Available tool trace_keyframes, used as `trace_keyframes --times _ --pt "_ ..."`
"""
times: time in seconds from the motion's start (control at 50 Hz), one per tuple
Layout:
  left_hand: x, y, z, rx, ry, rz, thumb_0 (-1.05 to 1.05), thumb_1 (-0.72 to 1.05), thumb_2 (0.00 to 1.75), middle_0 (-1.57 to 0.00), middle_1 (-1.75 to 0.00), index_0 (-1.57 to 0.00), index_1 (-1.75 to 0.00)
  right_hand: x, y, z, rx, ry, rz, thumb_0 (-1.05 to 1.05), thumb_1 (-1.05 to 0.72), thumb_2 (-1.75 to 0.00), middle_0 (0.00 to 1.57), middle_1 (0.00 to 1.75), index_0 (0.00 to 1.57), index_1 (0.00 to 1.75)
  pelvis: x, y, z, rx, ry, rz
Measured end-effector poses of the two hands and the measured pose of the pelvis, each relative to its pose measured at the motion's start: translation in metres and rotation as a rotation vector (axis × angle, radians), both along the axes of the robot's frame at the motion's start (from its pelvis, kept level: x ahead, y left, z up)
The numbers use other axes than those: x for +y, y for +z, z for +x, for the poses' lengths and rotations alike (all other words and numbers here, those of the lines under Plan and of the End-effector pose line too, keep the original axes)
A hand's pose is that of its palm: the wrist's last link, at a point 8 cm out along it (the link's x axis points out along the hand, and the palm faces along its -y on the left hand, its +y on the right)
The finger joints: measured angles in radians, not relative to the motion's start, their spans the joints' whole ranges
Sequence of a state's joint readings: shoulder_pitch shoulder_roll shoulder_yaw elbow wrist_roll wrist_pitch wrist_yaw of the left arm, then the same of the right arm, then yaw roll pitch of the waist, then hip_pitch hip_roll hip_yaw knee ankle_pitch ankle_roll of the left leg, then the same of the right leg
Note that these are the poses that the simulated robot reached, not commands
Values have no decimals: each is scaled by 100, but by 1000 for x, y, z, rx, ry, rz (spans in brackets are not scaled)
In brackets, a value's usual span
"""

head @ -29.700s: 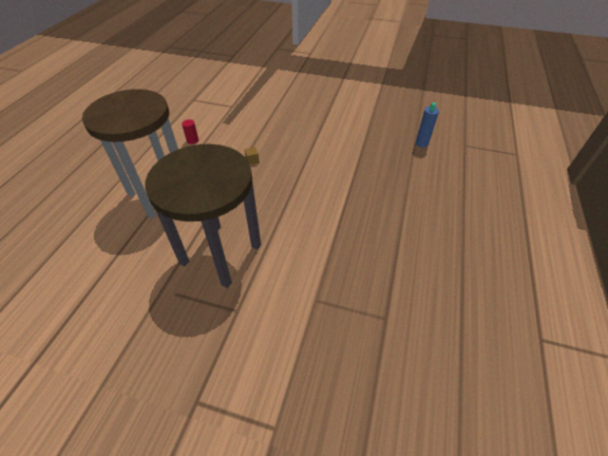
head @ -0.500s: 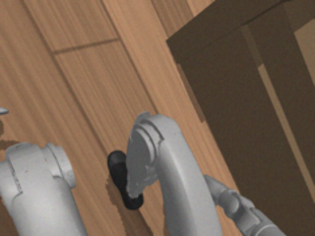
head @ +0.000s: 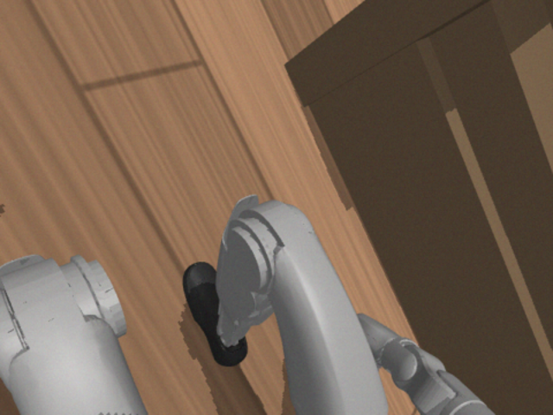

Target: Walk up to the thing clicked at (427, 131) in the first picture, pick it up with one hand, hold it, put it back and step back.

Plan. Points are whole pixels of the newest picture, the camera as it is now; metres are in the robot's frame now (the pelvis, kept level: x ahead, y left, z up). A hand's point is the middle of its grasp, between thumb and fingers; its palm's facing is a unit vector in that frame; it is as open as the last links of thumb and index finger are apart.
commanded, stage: settle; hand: left
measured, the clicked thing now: out of the picture +0.48 +0.26 -0.17
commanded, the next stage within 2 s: lift in 1.80 s
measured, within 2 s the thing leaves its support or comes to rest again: leaves its support in 0.16 s
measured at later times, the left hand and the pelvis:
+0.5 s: hand out of the picture +0.47 +0.28 -0.12, palm faces +0.25 -0.97 -0.05, open 10.1 cm; pelvis +0.00 +0.00 +0.01, yaw +2 degrees
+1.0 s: hand out of the picture +0.46 +0.29 -0.01, palm faces +0.23 -0.97 -0.07, open 10.1 cm; pelvis +0.01 -0.01 +0.04, yaw +7 degrees
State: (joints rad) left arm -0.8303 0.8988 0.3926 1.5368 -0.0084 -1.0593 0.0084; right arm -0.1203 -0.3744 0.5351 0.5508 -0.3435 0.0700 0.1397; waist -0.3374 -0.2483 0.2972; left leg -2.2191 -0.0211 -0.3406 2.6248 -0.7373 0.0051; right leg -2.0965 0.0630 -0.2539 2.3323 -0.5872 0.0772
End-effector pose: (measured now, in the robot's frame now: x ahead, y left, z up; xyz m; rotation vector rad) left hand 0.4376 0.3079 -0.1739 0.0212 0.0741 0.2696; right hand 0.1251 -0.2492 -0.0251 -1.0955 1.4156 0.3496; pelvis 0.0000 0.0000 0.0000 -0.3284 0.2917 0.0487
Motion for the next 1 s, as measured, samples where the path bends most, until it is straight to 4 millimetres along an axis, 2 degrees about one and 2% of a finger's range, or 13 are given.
trace_keyframes --times 0.18,0.32,0.54,0.74,1.0 --pt "0 5 1 -19 19 -12 -2 -25 87 -67 -95 -71 -96 -1 2 -1 10 -4 3 0 -91 -90 20 30 21 29 -1 3 0 6 2 -1" --pt "5 22 5 -54 -4 14 -2 -32 96 -67 -101 -71 -102 -3 0 1 -6 -32 9 0 -92 -90 20 30 21 30 -2 5 1 19 8 7" --pt "21 72 -6 -80 -27 46 -2 -39 104 -68 -103 -72 -105 -3 -3 2 -54 -126 77 0 -91 -90 20 30 21 30 -4 14 2 72 25 34" --pt "28 125 -14 -83 -48 61 -2 -41 107 -68 -103 -73 -105 -3 -9 14 -137 -218 160 0 -90 -90 20 30 21 30 -6 23 4 133 47 68" --pt "29 169 -15 -55 -38 55 -2 -41 108 -69 -103 -73 -105 -3 -13 36 -205 -312 243 0 -90 -89 20 30 21 30 -11 41 13 228 68 112"
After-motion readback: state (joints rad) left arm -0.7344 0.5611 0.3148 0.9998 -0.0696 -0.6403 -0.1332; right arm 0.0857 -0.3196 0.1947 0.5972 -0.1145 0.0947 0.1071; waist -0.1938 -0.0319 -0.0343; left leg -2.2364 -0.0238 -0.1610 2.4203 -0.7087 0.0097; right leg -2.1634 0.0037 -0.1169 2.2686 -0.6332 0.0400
